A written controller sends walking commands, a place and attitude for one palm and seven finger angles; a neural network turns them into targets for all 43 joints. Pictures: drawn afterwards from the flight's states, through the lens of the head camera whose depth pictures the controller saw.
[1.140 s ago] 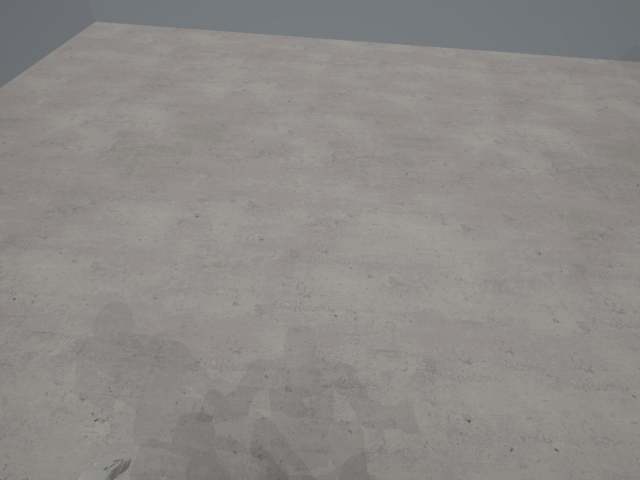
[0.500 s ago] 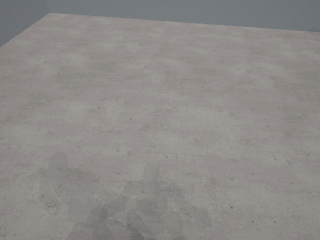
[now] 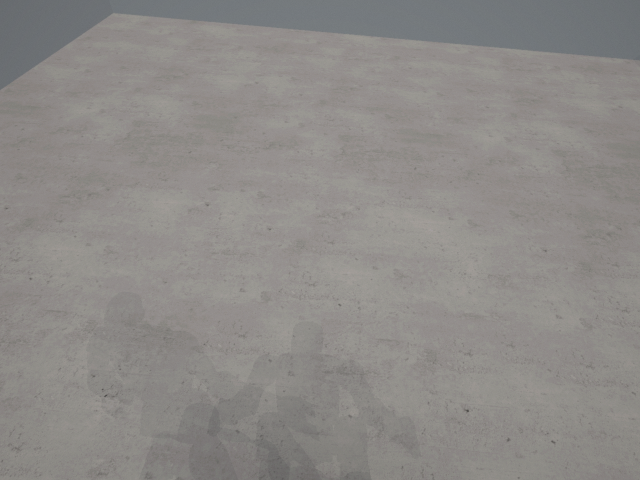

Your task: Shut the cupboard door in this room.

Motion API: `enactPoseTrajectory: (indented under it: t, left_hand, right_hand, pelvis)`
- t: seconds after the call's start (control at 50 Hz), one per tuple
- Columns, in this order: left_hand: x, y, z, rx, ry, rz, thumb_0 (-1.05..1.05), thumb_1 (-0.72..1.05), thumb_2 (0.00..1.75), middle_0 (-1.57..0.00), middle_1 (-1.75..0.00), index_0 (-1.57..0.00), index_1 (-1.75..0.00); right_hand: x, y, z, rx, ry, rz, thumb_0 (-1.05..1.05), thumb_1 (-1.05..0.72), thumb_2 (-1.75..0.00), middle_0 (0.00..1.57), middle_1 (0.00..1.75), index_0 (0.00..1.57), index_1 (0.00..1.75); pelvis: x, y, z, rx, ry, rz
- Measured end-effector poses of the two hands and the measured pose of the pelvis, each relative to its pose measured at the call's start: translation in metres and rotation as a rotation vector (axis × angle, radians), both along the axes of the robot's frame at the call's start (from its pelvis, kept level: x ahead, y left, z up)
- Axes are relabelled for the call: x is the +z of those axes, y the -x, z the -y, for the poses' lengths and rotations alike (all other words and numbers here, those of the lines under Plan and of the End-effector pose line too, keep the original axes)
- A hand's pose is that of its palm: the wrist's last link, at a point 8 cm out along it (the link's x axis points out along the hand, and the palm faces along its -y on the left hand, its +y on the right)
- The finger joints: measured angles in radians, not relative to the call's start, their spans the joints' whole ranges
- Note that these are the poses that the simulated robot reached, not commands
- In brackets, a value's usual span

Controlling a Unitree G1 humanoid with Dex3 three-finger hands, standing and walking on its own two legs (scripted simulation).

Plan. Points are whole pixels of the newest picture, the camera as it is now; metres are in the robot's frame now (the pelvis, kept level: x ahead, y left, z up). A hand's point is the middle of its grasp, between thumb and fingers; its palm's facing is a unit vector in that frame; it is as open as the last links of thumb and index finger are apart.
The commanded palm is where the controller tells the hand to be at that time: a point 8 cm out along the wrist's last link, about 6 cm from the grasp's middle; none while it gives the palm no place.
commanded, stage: turn or walk to find it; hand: left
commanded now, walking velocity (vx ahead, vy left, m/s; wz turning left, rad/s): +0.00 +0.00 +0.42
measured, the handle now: out of the picture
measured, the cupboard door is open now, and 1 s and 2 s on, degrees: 75 75 75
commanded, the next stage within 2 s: none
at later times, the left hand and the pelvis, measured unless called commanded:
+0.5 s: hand out of the picture +0.03 +0.21 -0.16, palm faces +0.18 -0.95 -0.27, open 7.4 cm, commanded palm none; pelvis -0.04 -0.01 -0.01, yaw +11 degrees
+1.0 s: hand out of the picture -0.14 +0.22 -0.19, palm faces +0.42 -0.88 -0.22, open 7.4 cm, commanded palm none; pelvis -0.07 +0.02 -0.01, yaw +24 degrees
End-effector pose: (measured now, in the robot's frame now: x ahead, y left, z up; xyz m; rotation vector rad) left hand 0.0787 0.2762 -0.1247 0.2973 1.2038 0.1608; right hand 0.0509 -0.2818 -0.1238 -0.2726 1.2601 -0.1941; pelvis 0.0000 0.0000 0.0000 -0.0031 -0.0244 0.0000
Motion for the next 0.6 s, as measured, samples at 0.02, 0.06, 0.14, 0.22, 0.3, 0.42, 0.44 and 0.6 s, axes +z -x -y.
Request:
enactPoseTrajectory:
  t: [0.02, 0.06, 0.14, 0.22, 0.3, 0.42, 0.44, 0.6]
  left_hand:
    - [-0.003, 0.004, 0.002, 0.008, 0.009, -0.005, 0.00, 0.91, 0.89, -0.20, -0.30, -0.20, -0.30]
    - [-0.010, 0.013, 0.005, 0.024, 0.029, -0.016, 0.00, 0.91, 0.89, -0.20, -0.30, -0.20, -0.30]
    - [-0.026, 0.031, 0.006, 0.050, 0.068, -0.046, 0.00, 0.91, 0.89, -0.20, -0.30, -0.20, -0.30]
    - [-0.032, 0.042, 0.003, 0.080, 0.086, -0.074, 0.00, 0.91, 0.89, -0.20, -0.30, -0.20, -0.30]
    - [-0.022, 0.048, 0.002, 0.120, 0.086, -0.050, 0.01, 0.91, 0.89, -0.20, -0.30, -0.20, -0.30]
    - [-0.007, 0.055, 0.009, 0.172, 0.065, 0.012, 0.00, 0.91, 0.89, -0.20, -0.30, -0.20, -0.30]
    - [-0.005, 0.057, 0.012, 0.180, 0.060, 0.023, 0.00, 0.91, 0.89, -0.20, -0.30, -0.20, -0.30]
    - [0.005, 0.105, 0.034, 0.268, 0.014, 0.054, 0.00, 0.91, 0.89, -0.20, -0.30, -0.20, -0.30]
  right_hand:
    - [-0.002, 0.001, -0.005, 0.004, -0.008, -0.008, 0.01, -0.91, -0.90, 0.20, 0.30, 0.20, 0.30]
    - [-0.007, 0.003, -0.015, 0.009, -0.022, -0.021, 0.01, -0.91, -0.90, 0.20, 0.30, 0.20, 0.30]
    - [-0.012, 0.007, -0.037, 0.009, -0.042, -0.035, 0.01, -0.91, -0.90, 0.20, 0.30, 0.20, 0.30]
    - [-0.012, 0.014, -0.057, 0.017, -0.061, -0.038, 0.01, -0.91, -0.90, 0.20, 0.30, 0.20, 0.30]
    - [-0.007, 0.022, -0.066, 0.036, -0.073, -0.064, 0.01, -0.90, -0.90, 0.20, 0.30, 0.20, 0.30]
    - [-0.009, 0.022, -0.052, 0.068, -0.075, -0.067, 0.01, -0.90, -0.90, 0.20, 0.30, 0.20, 0.30]
    - [-0.011, 0.021, -0.048, 0.074, -0.076, -0.063, 0.01, -0.90, -0.90, 0.20, 0.30, 0.20, 0.30]
    - [-0.019, 0.000, -0.013, 0.138, -0.078, -0.020, 0.01, -0.90, -0.90, 0.20, 0.30, 0.20, 0.30]
  pelvis:
    - [-0.001, 0.001, -0.001, 0.006, 0.002, -0.002]
    - [-0.004, 0.002, -0.004, 0.019, 0.009, -0.004]
    - [-0.011, 0.004, -0.014, 0.035, 0.009, 0.001]
    - [-0.011, 0.009, -0.019, 0.056, 0.007, -0.009]
    - [-0.003, 0.015, -0.018, 0.095, 0.023, -0.027]
    - [0.001, 0.027, -0.006, 0.153, 0.032, -0.039]
    - [0.000, 0.029, -0.003, 0.163, 0.030, -0.039]
    - [-0.004, 0.042, 0.020, 0.243, -0.002, -0.011]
